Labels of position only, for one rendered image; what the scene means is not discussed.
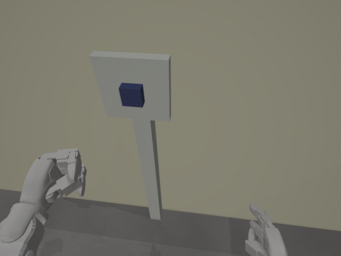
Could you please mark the left robot forearm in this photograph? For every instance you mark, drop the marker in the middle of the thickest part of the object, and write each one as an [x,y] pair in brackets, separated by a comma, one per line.
[23,230]

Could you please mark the right robot hand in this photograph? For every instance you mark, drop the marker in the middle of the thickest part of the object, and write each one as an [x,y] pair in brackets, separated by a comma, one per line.
[270,241]

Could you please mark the panel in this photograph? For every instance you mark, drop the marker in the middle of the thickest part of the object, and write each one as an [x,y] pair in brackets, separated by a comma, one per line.
[154,72]

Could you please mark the button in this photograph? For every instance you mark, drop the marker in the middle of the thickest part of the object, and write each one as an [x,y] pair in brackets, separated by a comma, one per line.
[132,95]

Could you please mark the left robot hand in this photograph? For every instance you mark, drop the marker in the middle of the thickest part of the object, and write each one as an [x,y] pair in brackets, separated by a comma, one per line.
[39,185]

